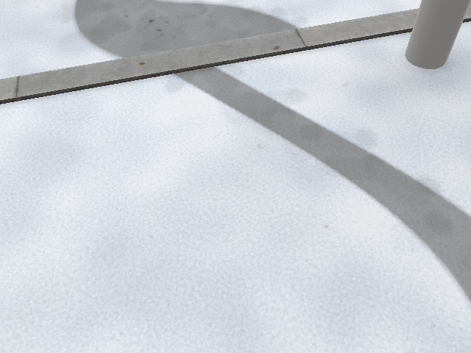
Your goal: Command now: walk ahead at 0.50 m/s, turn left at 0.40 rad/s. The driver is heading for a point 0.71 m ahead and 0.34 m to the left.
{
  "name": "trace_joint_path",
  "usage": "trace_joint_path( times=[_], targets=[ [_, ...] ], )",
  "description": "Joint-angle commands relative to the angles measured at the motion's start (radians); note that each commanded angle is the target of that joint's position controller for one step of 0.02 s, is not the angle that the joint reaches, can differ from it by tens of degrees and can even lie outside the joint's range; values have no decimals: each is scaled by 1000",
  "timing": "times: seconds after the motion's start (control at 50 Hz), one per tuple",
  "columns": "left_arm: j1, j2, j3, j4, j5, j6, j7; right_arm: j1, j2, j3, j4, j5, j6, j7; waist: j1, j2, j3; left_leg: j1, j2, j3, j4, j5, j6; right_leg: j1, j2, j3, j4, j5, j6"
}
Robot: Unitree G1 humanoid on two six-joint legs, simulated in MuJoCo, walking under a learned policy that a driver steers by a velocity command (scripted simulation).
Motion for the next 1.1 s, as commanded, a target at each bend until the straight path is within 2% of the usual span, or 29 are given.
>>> trace_joint_path(
  times=[0.02,0.08,0.18,0.26,0.3,0.36,0.38,0.4,0.42,0.44,0.46,0.48,0.5,0.52,0.54,0.58,0.64,0.72,0.78,0.84,0.88,0.9,0.92,0.94,0.96,0.98,1.0,1.06,1.1],
  targets=[
    [28,83,17,-17,8,-15,4,27,-29,-21,-59,4,17,-2,-4,-132,-58,-166,102,-63,-4,89,9,171,-277,234,-286,73,-129],
    [52,121,28,-3,11,-15,22,-36,-30,-27,-96,-6,36,-1,-9,-98,-13,-249,103,-75,-85,196,-7,164,-277,133,-317,160,-134],
    [88,149,34,-2,8,-5,42,-174,-20,-19,-151,-16,29,26,21,-84,25,-255,80,-12,-353,407,-19,203,-248,-17,-332,214,-105],
    [174,173,43,15,-6,16,48,-313,-3,-3,-216,-17,29,52,72,-66,72,-298,62,55,-488,387,1,341,-285,-72,-298,267,-97],
    [189,186,49,16,-15,31,48,-345,-9,-2,-247,-14,30,66,71,-78,77,-296,43,90,-524,310,20,410,-306,-95,-246,366,-89],
    [152,233,62,-5,-27,51,55,-265,-64,-27,-263,-10,34,76,-6,-140,-6,-103,-53,174,-533,156,73,446,-311,-133,-47,838,-59],
    [135,245,64,-13,-29,60,57,-152,-103,-49,-242,-5,35,75,-72,-149,-66,41,-96,191,-561,141,101,426,-296,-144,113,930,-44],
    [122,241,60,-21,-31,62,57,13,-166,-84,-200,-4,36,62,-157,-122,-151,301,-128,167,-646,214,141,312,-254,-161,344,833,-5],
    [141,168,38,-51,5,49,55,114,-267,-111,-173,-9,44,38,-150,68,-228,592,69,-148,-643,269,202,6,-186,-151,676,224,41],
    [195,65,5,-110,-3,6,38,76,-318,-109,-206,-16,31,43,-46,223,-361,854,277,-753,-826,82,410,-367,37,50,979,-440,84],
    [53,151,21,-135,-45,-36,23,111,-229,-81,-209,-27,23,48,-118,76,-350,860,271,-738,-912,84,354,-488,-4,204,1015,-402,55],
    [3,157,22,-154,-64,-52,17,74,-181,-69,-207,-28,13,46,-104,52,-231,759,241,-581,-904,157,314,-538,-46,194,964,-315,28],
    [10,151,23,-136,-45,-55,25,-6,-146,-58,-225,-21,5,46,-51,-44,-154,593,195,-455,-902,255,280,-478,-95,196,874,-239,24],
    [20,167,35,-127,-20,-45,31,-70,-112,-47,-241,-22,2,43,-12,-46,-116,458,160,-368,-912,344,259,-397,-123,196,789,-202,32],
    [40,172,41,-126,-14,-29,30,-97,-98,-41,-256,-31,0,38,17,-31,-106,373,139,-333,-932,388,253,-329,-140,202,751,-178,40],
    [37,150,40,-141,-4,-4,32,-86,-119,-43,-259,-26,-4,27,36,-30,-86,289,118,-291,-960,447,255,-296,-138,185,657,-153,69],
    [-71,121,29,-184,8,8,36,-36,-161,-54,-256,-21,-3,5,8,-15,-49,234,78,-225,-973,476,235,-316,-107,162,452,8,106],
    [-203,95,13,-225,-5,-1,19,17,-159,-54,-250,-16,9,-2,-51,39,-30,199,27,-192,-950,352,174,-227,-36,145,163,237,102],
    [-251,123,16,-256,-16,-11,6,61,-154,-53,-237,-11,16,-3,-71,56,-27,259,59,-262,-893,294,163,-206,-15,166,80,233,87],
    [-217,161,28,-261,-20,-29,-6,63,-153,-53,-244,-15,26,-11,-42,88,-37,335,92,-351,-801,297,146,-154,-5,178,30,115,55],
    [-53,200,49,-223,-8,-41,-1,30,-122,-41,-266,-19,28,-11,46,96,-115,301,29,-334,-648,397,102,88,-14,166,-13,110,5],
    [108,255,64,-206,10,-43,6,16,-71,-21,-292,-32,24,-6,117,12,-251,175,-32,-256,-384,302,62,352,-172,309,18,78,-60],
    [215,329,83,-173,20,-29,6,165,-11,-4,-318,-4,14,-6,59,-331,-390,-187,-170,-132,-51,-178,-10,696,-407,769,-63,-113,-225],
    [201,241,64,-183,-6,-23,2,172,-111,-16,-298,7,12,-8,71,-299,-350,-328,-93,-154,101,-235,-20,687,-436,904,-123,-335,-224],
    [152,172,45,-201,-12,-14,7,71,-173,-33,-308,2,18,-7,96,-193,-213,-369,-54,-140,144,-141,-26,563,-393,747,-142,-352,-177],
    [99,156,36,-208,-3,-4,9,9,-168,-34,-323,-10,24,-8,82,-119,-131,-340,-16,-102,131,-65,-30,426,-350,610,-156,-243,-146],
    [65,139,30,-202,4,2,10,-28,-154,-36,-338,-21,25,-5,61,-108,-69,-314,12,-98,84,-16,-30,314,-312,517,-181,-139,-138],
    [47,123,24,-185,5,-6,10,-14,-94,-31,-350,-7,41,5,19,-144,-26,-227,50,-75,-5,22,-32,180,-257,337,-244,67,-137],
    [52,158,33,-167,5,-13,9,-37,-68,-24,-374,-20,48,-1,1,-121,-19,-223,37,-64,-100,27,-54,160,-266,254,-234,395,-164]
  ],
)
